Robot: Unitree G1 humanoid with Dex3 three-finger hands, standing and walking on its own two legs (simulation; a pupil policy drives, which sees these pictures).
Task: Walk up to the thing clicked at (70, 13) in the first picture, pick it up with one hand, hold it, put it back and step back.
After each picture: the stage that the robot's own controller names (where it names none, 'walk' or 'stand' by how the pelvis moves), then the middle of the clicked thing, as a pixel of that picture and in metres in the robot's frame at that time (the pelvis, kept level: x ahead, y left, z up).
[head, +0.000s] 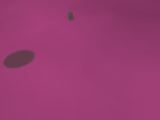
stand; (70, 16) +2.05 +0.22 -0.72
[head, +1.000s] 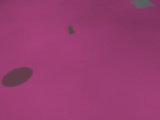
walk; (70, 29) +1.91 +0.35 -0.71
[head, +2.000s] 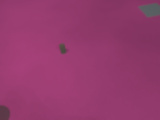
walk; (62, 48) +1.31 +0.37 -0.72
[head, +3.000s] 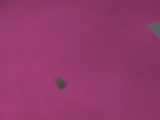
walk; (60, 83) +0.86 +0.34 -0.72
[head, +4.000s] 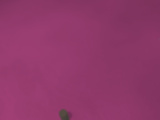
walk; (64, 116) +0.54 +0.25 -0.71
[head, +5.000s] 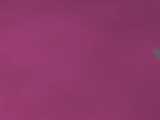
stand; out of the picture +0.38 +0.23 -0.71
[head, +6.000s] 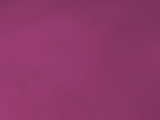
stand; out of the picture +0.35 +0.22 -0.72
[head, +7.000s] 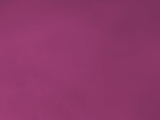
stand; out of the picture +0.36 +0.21 -0.73
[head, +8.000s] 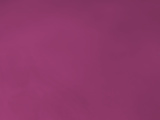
stand; out of the picture +0.36 +0.23 -0.73
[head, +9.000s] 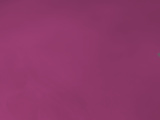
stand; out of the picture +0.35 +0.23 -0.73
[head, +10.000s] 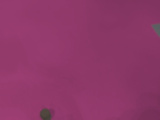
go down; (45, 115) +0.38 +0.23 -0.64
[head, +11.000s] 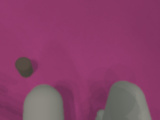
go down; (24, 67) +0.44 +0.25 -0.30
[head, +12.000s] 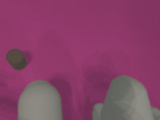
close in; (17, 60) +0.44 +0.25 -0.29
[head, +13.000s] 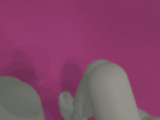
close in; out of the picture +0.43 +0.29 -0.22
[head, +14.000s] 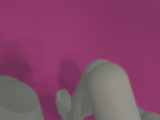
close; out of the picture +0.42 +0.30 -0.23
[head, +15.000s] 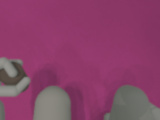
lift; (15, 78) +0.33 +0.25 -0.07
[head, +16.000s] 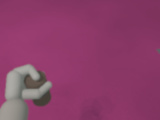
hold; (38, 89) +0.33 +0.17 +0.05
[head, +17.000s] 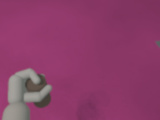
hold; (39, 91) +0.34 +0.18 -0.01
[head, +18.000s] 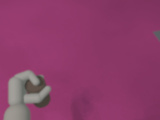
crouch; (38, 92) +0.34 +0.18 -0.04
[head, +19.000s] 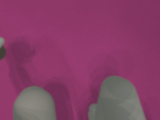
lower; out of the picture +0.47 +0.27 -0.10
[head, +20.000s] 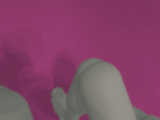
lower; out of the picture +0.44 +0.30 -0.23
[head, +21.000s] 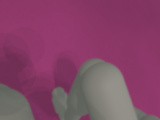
lower; out of the picture +0.44 +0.30 -0.23
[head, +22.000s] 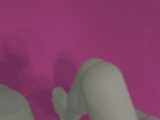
lower; out of the picture +0.44 +0.30 -0.23
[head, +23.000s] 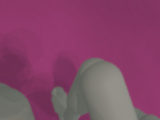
lower; out of the picture +0.44 +0.30 -0.23
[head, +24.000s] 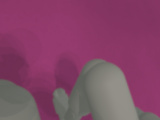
open; out of the picture +0.43 +0.29 -0.23
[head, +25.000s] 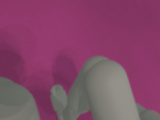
rise; out of the picture +0.43 +0.29 -0.23
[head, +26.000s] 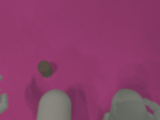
walk; (45, 69) +0.45 +0.22 -0.39
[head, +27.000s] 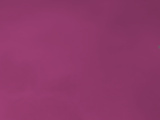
stand; out of the picture +0.38 +0.20 -0.66
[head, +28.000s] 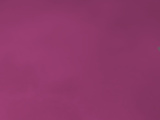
stand; out of the picture +0.38 +0.21 -0.67
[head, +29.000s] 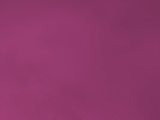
stand; out of the picture +0.38 +0.20 -0.70
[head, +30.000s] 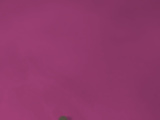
walk; out of the picture +0.41 +0.19 -0.71
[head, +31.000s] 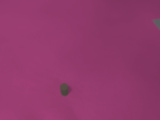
walk; (64, 89) +0.61 +0.15 -0.70
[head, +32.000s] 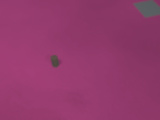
walk; (54, 61) +0.92 +0.31 -0.69
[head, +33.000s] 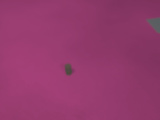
stand; (68, 69) +1.00 +0.20 -0.72
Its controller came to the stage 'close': yes
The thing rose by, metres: 0.71
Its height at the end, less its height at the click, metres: +0.00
